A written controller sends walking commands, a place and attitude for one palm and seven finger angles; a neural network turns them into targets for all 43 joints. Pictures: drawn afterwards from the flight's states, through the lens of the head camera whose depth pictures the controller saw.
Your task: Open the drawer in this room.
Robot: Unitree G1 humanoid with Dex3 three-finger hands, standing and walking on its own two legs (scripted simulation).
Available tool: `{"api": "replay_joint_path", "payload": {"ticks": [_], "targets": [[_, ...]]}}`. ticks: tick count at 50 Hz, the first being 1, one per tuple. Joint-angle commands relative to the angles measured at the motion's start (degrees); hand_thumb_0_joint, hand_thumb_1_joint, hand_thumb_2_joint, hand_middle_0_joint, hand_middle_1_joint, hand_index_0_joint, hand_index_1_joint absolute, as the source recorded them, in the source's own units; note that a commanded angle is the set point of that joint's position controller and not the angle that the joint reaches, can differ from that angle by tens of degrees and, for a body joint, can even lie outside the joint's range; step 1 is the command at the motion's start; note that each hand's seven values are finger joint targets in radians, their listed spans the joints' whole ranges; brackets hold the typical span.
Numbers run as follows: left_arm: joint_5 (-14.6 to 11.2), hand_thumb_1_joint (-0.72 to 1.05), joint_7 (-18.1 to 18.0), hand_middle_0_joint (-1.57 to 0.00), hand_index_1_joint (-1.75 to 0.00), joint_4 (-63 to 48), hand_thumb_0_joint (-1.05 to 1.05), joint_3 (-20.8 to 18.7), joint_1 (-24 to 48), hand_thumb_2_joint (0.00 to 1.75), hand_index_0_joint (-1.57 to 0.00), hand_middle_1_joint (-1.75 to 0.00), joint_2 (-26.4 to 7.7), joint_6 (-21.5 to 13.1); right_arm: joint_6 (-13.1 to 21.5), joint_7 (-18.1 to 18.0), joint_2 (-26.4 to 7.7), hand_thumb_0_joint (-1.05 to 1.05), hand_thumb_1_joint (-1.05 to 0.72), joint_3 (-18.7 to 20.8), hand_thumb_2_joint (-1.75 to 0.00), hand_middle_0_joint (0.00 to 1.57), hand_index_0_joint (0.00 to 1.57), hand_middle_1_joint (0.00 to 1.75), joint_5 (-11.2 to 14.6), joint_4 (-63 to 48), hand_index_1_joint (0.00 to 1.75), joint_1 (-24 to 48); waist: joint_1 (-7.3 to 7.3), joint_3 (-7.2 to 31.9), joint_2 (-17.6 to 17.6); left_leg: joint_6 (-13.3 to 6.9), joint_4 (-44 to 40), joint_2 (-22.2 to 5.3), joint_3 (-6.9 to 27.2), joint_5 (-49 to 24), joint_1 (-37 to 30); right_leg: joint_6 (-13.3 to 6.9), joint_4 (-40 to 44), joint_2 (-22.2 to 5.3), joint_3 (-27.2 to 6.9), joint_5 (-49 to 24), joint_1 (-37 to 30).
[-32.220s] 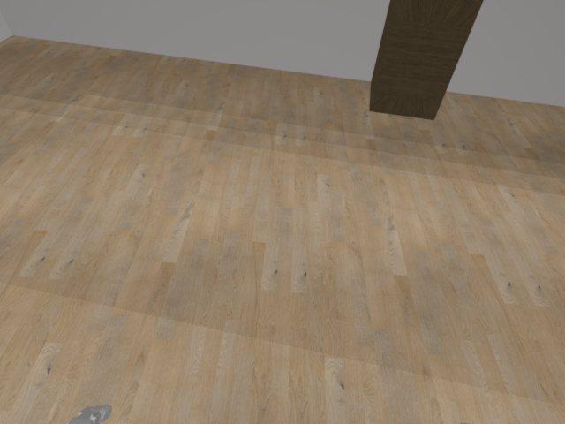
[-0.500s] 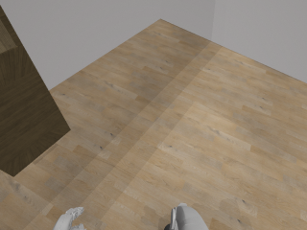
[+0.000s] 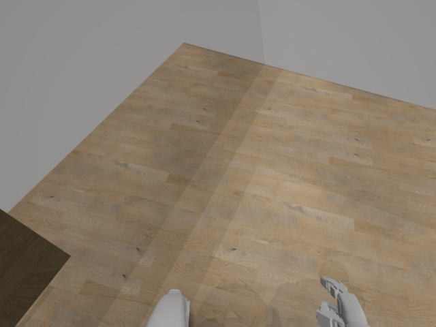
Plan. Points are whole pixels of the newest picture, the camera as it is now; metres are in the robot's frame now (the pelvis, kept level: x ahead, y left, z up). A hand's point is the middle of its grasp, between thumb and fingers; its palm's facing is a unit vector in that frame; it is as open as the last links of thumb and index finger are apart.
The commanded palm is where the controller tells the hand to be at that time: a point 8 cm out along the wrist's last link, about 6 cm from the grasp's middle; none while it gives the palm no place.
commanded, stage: walk to a spot facing it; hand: left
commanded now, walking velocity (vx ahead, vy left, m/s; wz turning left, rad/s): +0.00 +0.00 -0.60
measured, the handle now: out of the picture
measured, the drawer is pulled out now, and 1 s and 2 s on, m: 0.00 0.00 0.00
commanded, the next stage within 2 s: turn to face it in 0.28 s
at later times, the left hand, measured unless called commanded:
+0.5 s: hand (159, 241) +0.30 +0.18 -0.16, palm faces -0.30 -0.92 -0.25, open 7.4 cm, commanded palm none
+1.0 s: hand (132, 274) +0.23 +0.24 -0.20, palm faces -0.01 -0.98 -0.20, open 7.4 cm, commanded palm none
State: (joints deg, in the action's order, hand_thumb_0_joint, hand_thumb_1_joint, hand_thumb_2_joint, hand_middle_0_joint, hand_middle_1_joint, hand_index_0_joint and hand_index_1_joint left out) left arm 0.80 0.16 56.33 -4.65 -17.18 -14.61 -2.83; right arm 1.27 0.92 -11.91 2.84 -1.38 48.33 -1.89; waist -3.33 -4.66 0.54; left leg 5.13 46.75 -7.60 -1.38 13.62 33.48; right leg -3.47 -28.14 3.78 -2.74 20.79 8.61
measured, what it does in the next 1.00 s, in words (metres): walks ahead: left foot, then right foot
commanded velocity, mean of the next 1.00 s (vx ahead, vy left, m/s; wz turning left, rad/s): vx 0.00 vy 0.00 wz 0.18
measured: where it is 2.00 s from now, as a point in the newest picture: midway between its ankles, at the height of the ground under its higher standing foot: outside the picture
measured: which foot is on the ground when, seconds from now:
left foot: up 0.00-0.06, down 0.08-0.54, up 0.56-0.88, down 0.90-1.00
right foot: down 0.00-0.08, up 0.10-0.50, down 0.52-0.90, up 0.92-1.00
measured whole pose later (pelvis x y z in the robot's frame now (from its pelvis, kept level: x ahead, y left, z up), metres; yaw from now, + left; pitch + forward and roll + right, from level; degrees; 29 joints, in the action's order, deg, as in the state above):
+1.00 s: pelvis +0.14 +0.04 -0.01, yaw -3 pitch -1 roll -2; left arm 0.7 -1.6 56.8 -4.8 -9.3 -13.7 3.5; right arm -1.2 0.6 -10.5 4.0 -1.4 53.9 -11.9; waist 1.2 -4.4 -2.7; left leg -4.1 39.9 -1.9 -6.6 19.1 20.8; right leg 3.5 -59.3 -6.5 7.0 29.7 23.8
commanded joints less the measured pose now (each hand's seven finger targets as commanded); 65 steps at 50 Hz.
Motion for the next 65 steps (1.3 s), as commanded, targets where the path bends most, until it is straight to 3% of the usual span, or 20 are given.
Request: {"api": "replay_joint_path", "payload": {"ticks": [1, 3, 4, 5, 6, 10, 16, 23, 25, 26, 28, 30, 33, 42, 44, 45, 47, 51, 55, 65], "targets": [[0.0, 0.9, -0.7, -0.2, -0.3, -3.9, 0.0, -1.8, -2.3, 0.9, -0.2, -0.3, -8.6, -0.1, 1.6, -0.9, -4.4, 0.0, -0.9, 0.7, -0.9, 0.2, 0.2, 0.3, 0.5, -4.2, 0.3, 0.2, 0.4, 6.7, -9.6, -1.0, -12.3, 5.4, -3.5, -0.4, -9.4, -5.5, -1.0, -12.1, -12.7, -47.8, -5.0], [-0.8, 0.9, -1.0, -0.2, -0.3, -4.7, 0.0, -1.6, 0.1, 0.9, -0.2, -0.3, -8.2, 0.2, 1.8, -1.9, -9.1, 0.0, -0.9, 1.7, -0.9, 0.2, 0.2, 0.3, 0.1, -1.0, 0.3, -11.3, 6.43, 13.5, -5.0, -2.9, -21.3, 1.6, -1.0, -16.2, -33.0, -1.0, -13.6, -8.3, -9.9, -40.6, 5.5], [-1.7, 0.9, -0.7, -0.2, -0.3, -5.5, 0.0, -1.0, -1.0, 0.9, -0.2, -0.3, -4.8, 0.2, 2.2, -2.2, -15.6, 0.0, -0.9, 3.3, -0.9, 0.2, 0.2, 0.3, -0.5, 0.5, 0.3, -18.5, 8.94, 20.0, 11.1, -9.2, -18.7, -16.2, 16.3, -36.7, -49.5, 2.6, -30.0, -0.5, -3.5, -5.7, 20.4], [-1.7, 0.9, -0.6, -0.2, -0.3, -5.8, 0.0, -0.3, -2.8, 0.9, -0.2, -0.3, -3.7, -0.2, 1.6, -2.1, -17.0, 0.0, -0.9, 3.0, -0.9, 0.2, 0.2, 0.3, 0.0, 1.2, 0.3, -22.2, 9.21, 24.1, 15.7, -14.9, -18.4, -25.6, 21.2, -53.7, -51.3, 4.0, -44.4, -0.7, -1.4, 17.7, 24.0], [-1.1, 0.9, -0.8, -0.2, -0.3, -5.0, 0.0, -1.0, -3.7, 0.9, -0.2, -0.3, -5.7, 0.7, 0.8, -1.8, -13.4, 0.0, -0.9, 1.9, -0.9, 0.2, 0.2, 0.3, 0.5, 0.2, 0.3, -18.1, 7.21, 18.7, 8.4, -15.5, -20.2, -23.8, 14.5, -45.6, -42.5, 4.5, -47.7, -4.2, -2.1, 16.0, 22.6], [0.1, 0.9, 1.2, -0.2, -0.3, -5.8, 0.0, -1.3, 0.4, 0.9, -0.2, -0.3, -3.5, 3.6, 0.7, -2.2, -7.8, 0.0, -0.9, 0.5, -0.9, 0.2, 0.2, 0.3, 0.0, -1.3, 0.3, -6.9, 2.76, 2.9, 11.7, -10.9, -27.3, -14.4, 2.1, -24.3, -21.7, 6.4, -46.3, -8.0, 2.3, 5.3, 22.4], [0.1, 0.9, 1.9, -0.2, -0.3, -7.8, 0.0, -1.4, 2.9, 0.9, -0.2, -0.3, -0.5, 5.9, 0.2, -2.1, -8.5, 0.0, -0.9, 2.0, -0.9, 0.2, 0.2, 0.3, 0.1, -0.5, 0.3, -7.9, 2.34, 2.6, 10.5, -10.9, -30.4, -13.2, -6.3, -11.8, -20.4, 7.4, -35.9, -9.5, 5.8, -1.4, 21.9], [0.5, 0.9, 0.6, -0.2, -0.3, -7.2, 0.0, 0.5, 5.3, 0.9, -0.2, -0.3, 1.5, 3.3, -0.2, -1.6, -9.0, 0.0, -0.9, 2.8, -0.9, 0.2, 0.2, 0.3, -0.5, 4.0, 0.3, -13.0, 3.85, 6.9, 9.7, -11.0, -20.7, -11.9, -6.9, -24.1, -25.0, 5.6, -7.9, -6.5, 9.3, -4.5, 9.9], [0.8, 0.9, -0.2, -0.2, -0.3, -3.9, 0.0, 0.6, -0.5, 0.9, -0.2, -0.3, -1.9, 1.3, 0.0, -1.3, -6.4, 0.0, -0.9, 2.1, -0.9, 0.2, 0.2, 0.3, 0.2, 5.4, 0.3, -14.9, 1.1, 11.4, 0.9, -6.0, -11.9, -6.9, -8.6, -17.2, -21.9, 4.9, 5.6, -9.8, 6.4, -21.8, -2.8], [1.1, 0.9, -1.0, -0.2, -0.3, -2.6, 0.0, 0.3, -1.5, 0.9, -0.2, -0.3, -7.2, 0.1, 0.2, -1.0, -1.8, 0.0, -0.9, 0.6, -0.9, 0.2, 0.2, 0.3, 0.9, 5.3, 0.3, -17.0, 1.06, 15.3, -12.5, -3.0, -5.6, -1.8, -9.8, 5.0, -11.2, 1.6, 4.6, -22.1, -4.6, -40.8, -13.6], [0.2, 0.9, -1.3, -0.2, -0.3, -1.8, 0.0, 0.8, -0.3, 0.9, -0.2, -0.3, -8.5, 0.1, -1.4, -1.5, -1.0, 0.0, -0.9, -0.1, -0.9, 0.2, 0.2, 0.3, 1.5, 5.0, 0.3, -15.2, 0.88, 14.2, -10.4, -2.7, 2.4, 1.4, -2.7, 23.3, -11.6, -6.5, 4.1, -27.7, -2.3, -52.1, -8.7], [0.2, 0.9, -2.0, -0.2, -0.3, -1.6, 0.0, 0.3, 3.7, 0.9, -0.2, -0.3, -7.2, 0.7, -2.7, -1.7, -2.3, 0.0, -0.9, 0.2, -0.9, 0.2, 0.2, 0.3, 1.2, 6.6, 0.3, -14.6, 1.2, 11.4, -15.4, -2.1, 10.2, 2.1, -0.9, 20.8, -7.2, -6.3, 3.1, -26.2, -1.0, -54.6, -8.6], [0.3, 0.9, -2.3, -0.2, -0.3, -2.5, 0.0, 0.6, 7.1, 0.9, -0.2, -0.3, -6.6, 1.3, -3.2, -1.3, -2.9, 0.0, -0.9, 0.7, -0.9, 0.2, 0.2, 0.3, 1.2, 7.8, 0.3, -15.3, 2.45, 7.2, -10.8, -1.6, 13.4, 3.1, -1.0, 16.7, -6.1, -4.8, 3.9, -24.9, 5.1, -48.5, -5.2], [0.5, 0.9, -2.3, -0.2, -0.3, -3.6, 0.0, -1.0, 9.6, 0.9, -0.2, -0.3, -6.9, 2.6, -3.3, -0.1, -2.0, 0.0, -0.9, 1.8, -0.9, 0.2, 0.2, 0.3, 0.7, 5.8, 0.3, -15.4, 4.38, 4.3, -10.4, -1.7, -5.7, 3.2, -6.1, 6.6, -13.5, -1.5, 1.2, -25.4, 11.5, -24.6, 2.2], [-0.1, 0.9, -2.1, -0.2, -0.3, -4.1, 0.0, -0.9, 8.9, 0.9, -0.2, -0.3, -4.8, 3.3, -2.6, 0.1, -4.9, 0.0, -0.9, 2.7, -0.9, 0.2, 0.2, 0.3, 0.6, 6.0, 0.3, -19.3, 6.62, 6.6, 1.8, -3.5, -18.8, 1.3, -1.3, -6.1, -23.5, 2.8, -10.2, -21.3, 13.8, -12.5, 9.1], [-0.6, 0.9, -1.8, -0.2, -0.3, -6.0, 0.0, -0.4, 8.3, 0.9, -0.2, -0.3, -1.0, 3.8, -1.9, -0.2, -10.5, 0.0, -0.9, 4.1, -0.9, 0.2, 0.2, 0.3, 0.1, 5.4, 0.3, -21.9, 7.7, 6.2, 20.4, -9.5, -26.0, -11.8, 19.3, -22.0, -26.6, 7.8, -23.1, -12.5, 15.8, 10.7, 21.1], [0.0, 0.9, -1.8, -0.2, -0.3, -8.1, 0.0, -0.2, 12.7, 0.9, -0.2, -0.3, -0.9, 4.6, -2.2, -1.2, -13.0, 0.0, -0.9, 4.4, -0.9, 0.2, 0.2, 0.3, -0.2, 5.5, 0.3, -21.2, 8.05, 6.4, 13.5, -16.0, -30.4, -16.9, 23.8, -16.3, -22.7, 6.6, -37.8, -10.9, 5.3, 14.6, 23.3], [0.4, 0.9, -0.9, -0.2, -0.3, -5.2, 0.0, -1.1, 10.4, 0.9, -0.2, -0.3, -2.2, 4.5, -1.4, -2.0, -9.2, 0.0, -0.9, 3.1, -0.9, 0.2, 0.2, 0.3, -0.1, 2.5, 0.3, -11.9, 4.64, 4.9, 8.0, -11.5, -30.0, -7.6, 16.5, -11.3, -22.3, 7.8, -40.5, -10.5, 2.5, 0.4, 25.9], [0.2, 0.9, -1.0, -0.2, -0.3, -4.3, 0.0, -1.1, 8.2, 0.9, -0.2, -0.3, -3.1, 4.6, -1.0, -2.0, -10.0, 0.0, -0.9, 3.4, -0.9, 0.2, 0.2, 0.3, 0.4, 2.1, 0.3, -12.6, 4.7, 9.2, 3.0, -12.5, -29.4, -6.3, 15.6, -14.7, -28.1, 8.8, -38.1, -9.7, 1.8, -1.8, 25.2], [-0.1, 0.9, -1.4, -0.2, -0.3, -7.0, 0.0, -0.8, 11.0, 0.9, -0.2, -0.3, -4.3, 4.8, -2.3, -1.2, -11.8, 0.0, -0.9, 4.3, -0.9, 0.2, 0.2, 0.3, 0.0, 1.8, 0.3, -12.6, 6.07, 6.4, 8.8, -15.0, -30.8, -4.8, 24.5, -2.6, -23.8, 9.0, -26.9, -8.0, 1.2, 2.5, 21.6]]}}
